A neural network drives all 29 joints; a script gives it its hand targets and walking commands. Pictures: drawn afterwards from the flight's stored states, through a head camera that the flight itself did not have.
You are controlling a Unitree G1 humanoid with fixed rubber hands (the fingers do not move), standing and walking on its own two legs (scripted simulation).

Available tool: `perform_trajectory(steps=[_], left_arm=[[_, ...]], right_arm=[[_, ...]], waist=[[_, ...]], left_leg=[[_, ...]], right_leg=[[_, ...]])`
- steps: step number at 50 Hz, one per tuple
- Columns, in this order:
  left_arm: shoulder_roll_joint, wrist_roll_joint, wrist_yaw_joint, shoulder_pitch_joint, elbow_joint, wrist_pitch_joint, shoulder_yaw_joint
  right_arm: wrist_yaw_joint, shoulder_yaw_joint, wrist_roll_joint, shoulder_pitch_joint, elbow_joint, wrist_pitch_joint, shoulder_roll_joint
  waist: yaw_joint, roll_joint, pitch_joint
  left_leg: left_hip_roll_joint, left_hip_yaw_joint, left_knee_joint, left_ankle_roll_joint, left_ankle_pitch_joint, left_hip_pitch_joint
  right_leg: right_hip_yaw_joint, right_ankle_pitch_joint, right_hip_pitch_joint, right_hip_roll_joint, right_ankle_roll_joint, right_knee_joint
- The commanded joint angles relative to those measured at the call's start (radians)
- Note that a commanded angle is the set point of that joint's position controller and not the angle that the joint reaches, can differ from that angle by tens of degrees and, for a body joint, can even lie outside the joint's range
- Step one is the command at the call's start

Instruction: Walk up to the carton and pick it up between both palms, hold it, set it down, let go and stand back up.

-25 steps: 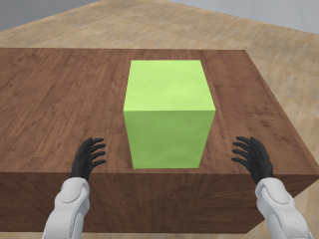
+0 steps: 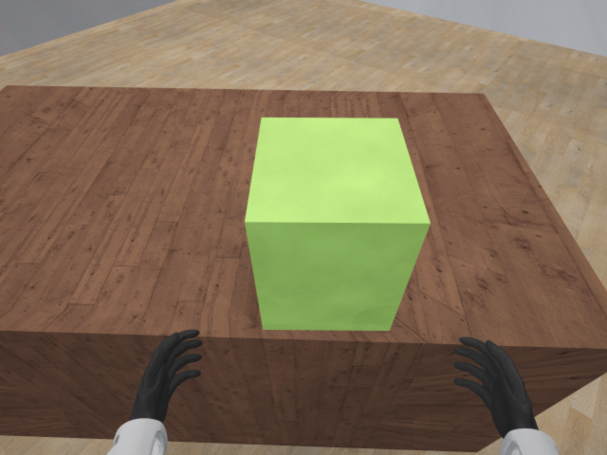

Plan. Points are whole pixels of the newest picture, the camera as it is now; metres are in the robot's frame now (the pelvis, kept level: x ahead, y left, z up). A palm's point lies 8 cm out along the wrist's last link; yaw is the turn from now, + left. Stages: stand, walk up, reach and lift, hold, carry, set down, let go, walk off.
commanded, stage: set down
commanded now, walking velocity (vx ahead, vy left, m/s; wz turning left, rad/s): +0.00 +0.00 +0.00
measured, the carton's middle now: (327, 227) +0.42 -0.01 +0.06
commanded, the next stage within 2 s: let go in 0.78 s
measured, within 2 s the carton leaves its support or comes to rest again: neither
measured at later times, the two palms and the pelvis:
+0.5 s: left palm (145, 450) +0.15 +0.22 -0.05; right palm (502, 449) +0.15 -0.21 -0.04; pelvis -0.01 +0.01 +0.00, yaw +0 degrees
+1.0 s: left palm out of the picture +0.14 +0.23 -0.08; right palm out of the picture +0.13 -0.22 -0.09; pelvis -0.02 +0.00 +0.00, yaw +0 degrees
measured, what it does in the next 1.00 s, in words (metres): stands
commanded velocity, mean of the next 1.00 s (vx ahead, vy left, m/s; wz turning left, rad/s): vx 0.00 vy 0.00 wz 0.00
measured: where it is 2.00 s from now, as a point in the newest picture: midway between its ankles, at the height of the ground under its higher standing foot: outside the picture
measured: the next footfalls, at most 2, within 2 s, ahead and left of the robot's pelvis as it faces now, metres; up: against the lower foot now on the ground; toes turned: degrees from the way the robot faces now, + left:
none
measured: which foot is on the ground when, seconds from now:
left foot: down 0.00-1.00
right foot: down 0.00-1.00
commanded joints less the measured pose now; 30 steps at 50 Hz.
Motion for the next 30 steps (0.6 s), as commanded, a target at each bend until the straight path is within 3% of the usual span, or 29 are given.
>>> perform_trajectory(steps=[1,2,3,4,6,8,9,12,14,15,16,17,18,21,23,24,25,27,28,29,30], left_arm=[[0.071,-0.003,0.006,-0.053,-0.125,-0.026,0.001],[0.082,0.002,0.010,-0.021,-0.114,-0.026,0.022],[0.057,0.023,0.009,0.000,-0.064,-0.001,0.006],[0.081,0.012,0.010,-0.005,-0.088,-0.001,0.020],[0.066,0.003,0.002,-0.003,-0.087,0.002,0.016],[0.077,0.028,0.002,-0.003,-0.102,-0.007,0.029],[0.053,0.031,-0.004,0.010,-0.031,0.005,0.011],[0.064,0.048,0.006,-0.011,-0.067,0.005,0.024],[0.046,0.059,0.008,0.003,-0.016,0.019,0.022],[0.057,0.057,0.012,-0.008,-0.036,0.014,0.028],[0.054,0.057,0.007,0.024,0.034,0.025,0.017],[0.065,0.054,0.000,0.003,0.019,0.023,0.039],[0.039,0.075,-0.008,0.015,0.115,0.054,0.013],[0.081,0.053,-0.009,-0.045,0.018,0.052,0.034],[0.089,0.064,-0.003,-0.047,0.044,0.062,0.057],[0.086,0.072,-0.004,-0.057,0.074,0.065,0.048],[0.087,0.077,-0.002,-0.092,0.070,0.064,0.040],[0.066,0.086,-0.012,-0.090,0.162,0.084,0.036],[0.080,0.076,-0.012,-0.105,0.129,0.082,0.048],[0.070,0.073,-0.011,-0.108,0.157,0.090,0.041],[0.079,0.071,-0.012,-0.115,0.151,0.091,0.041]], right_arm=[[0.006,-0.047,-0.027,-0.045,-0.139,-0.065,-0.092],[0.012,-0.046,-0.038,-0.035,-0.130,-0.068,-0.092],[0.017,-0.036,-0.055,-0.010,-0.043,-0.053,-0.092],[0.021,-0.035,-0.034,-0.033,-0.093,-0.063,-0.096],[0.021,-0.044,-0.037,-0.006,-0.063,-0.075,-0.095],[0.020,-0.037,-0.037,-0.009,-0.037,-0.089,-0.092],[0.022,-0.039,-0.058,-0.008,0.026,-0.080,-0.095],[0.027,-0.041,-0.070,-0.019,0.029,-0.089,-0.106],[0.037,-0.039,-0.077,-0.034,0.070,-0.088,-0.100],[0.042,-0.042,-0.068,-0.039,0.066,-0.098,-0.099],[0.042,-0.025,-0.083,-0.022,0.089,-0.098,-0.100],[0.038,-0.039,-0.090,-0.034,0.075,-0.101,-0.104],[0.037,-0.030,-0.106,-0.028,0.202,-0.080,-0.096],[0.031,-0.045,-0.115,-0.068,0.086,-0.089,-0.099],[0.032,-0.042,-0.118,-0.086,0.106,-0.089,-0.081],[0.033,-0.045,-0.134,-0.071,0.179,-0.084,-0.084],[0.037,-0.061,-0.141,-0.102,0.203,-0.086,-0.084],[0.039,-0.047,-0.159,-0.102,0.264,-0.060,-0.082],[0.038,-0.042,-0.147,-0.118,0.241,-0.062,-0.075],[0.040,-0.026,-0.137,-0.129,0.239,-0.059,-0.074],[0.039,-0.041,-0.146,-0.143,0.223,-0.063,-0.077]], waist=[[0.000,0.025,-0.082],[0.014,0.022,-0.066],[0.004,0.036,-0.037],[0.022,0.029,-0.074],[0.004,0.010,-0.069],[0.003,0.037,-0.087],[-0.012,0.036,-0.045],[0.001,0.055,-0.080],[0.004,0.065,-0.045],[0.022,0.050,-0.054],[0.013,0.024,-0.031],[0.018,0.006,-0.037],[0.000,0.021,0.030],[0.010,0.018,-0.048],[0.019,0.011,-0.064],[-0.001,0.020,-0.029],[0.001,0.042,-0.029],[-0.014,0.029,0.035],[0.017,0.031,0.013],[0.003,0.030,0.011],[0.010,0.027,0.001]], left_leg=[[-0.021,-0.015,0.008,-0.020,0.299,0.052],[-0.024,-0.006,0.007,-0.017,0.293,0.056],[-0.017,-0.020,0.009,-0.020,0.306,0.078],[-0.016,-0.007,0.017,-0.018,0.320,0.078],[-0.012,-0.010,0.021,-0.024,0.352,0.097],[-0.019,-0.009,0.033,-0.029,0.384,0.111],[-0.011,-0.009,0.028,-0.031,0.355,0.107],[-0.010,-0.011,0.027,-0.033,0.374,0.088],[-0.005,-0.008,0.030,-0.036,0.380,0.086],[0.001,-0.008,0.034,-0.032,0.371,0.092],[-0.008,-0.005,0.040,-0.027,0.362,0.078],[-0.014,-0.003,0.027,-0.021,0.317,0.072],[-0.013,-0.001,0.024,-0.023,0.284,0.065],[-0.017,0.011,0.022,-0.014,0.239,0.037],[-0.017,0.015,0.022,-0.009,0.246,0.059],[-0.014,0.010,0.021,-0.011,0.211,0.053],[-0.011,0.018,0.019,-0.014,0.195,0.037],[-0.004,0.017,0.001,-0.006,0.124,0.028],[-0.010,0.021,-0.003,-0.002,0.126,0.007],[-0.005,0.017,-0.005,-0.006,0.111,-0.010],[-0.010,0.025,-0.002,-0.001,0.096,-0.011]], right_leg=[[0.041,0.177,-0.042,-0.037,-0.001,-0.030],[0.044,0.181,-0.048,-0.039,-0.001,-0.029],[0.050,0.186,-0.063,-0.041,-0.010,-0.032],[0.045,0.191,-0.026,-0.034,-0.010,-0.024],[0.035,0.228,-0.052,-0.032,0.000,-0.027],[0.026,0.242,-0.043,-0.027,0.002,-0.023],[0.025,0.208,-0.057,-0.030,-0.004,-0.032],[0.025,0.212,-0.043,-0.025,-0.009,-0.023],[0.022,0.178,-0.049,-0.023,-0.016,-0.027],[0.016,0.154,-0.059,-0.022,-0.015,-0.023],[0.024,0.179,-0.049,-0.024,-0.011,-0.023],[0.025,0.175,-0.051,-0.033,-0.005,-0.034],[0.022,0.143,-0.072,-0.031,-0.011,-0.028],[0.028,0.125,-0.034,-0.039,0.008,-0.023],[0.025,0.133,-0.060,-0.037,0.009,-0.018],[0.019,0.083,-0.087,-0.039,0.005,-0.023],[0.018,0.056,-0.093,-0.041,-0.002,-0.021],[0.018,-0.022,-0.116,-0.043,-0.006,-0.036],[0.017,-0.010,-0.076,-0.047,-0.003,-0.033],[0.015,-0.018,-0.072,-0.045,-0.006,-0.025],[0.018,-0.029,-0.080,-0.050,-0.003,-0.021]])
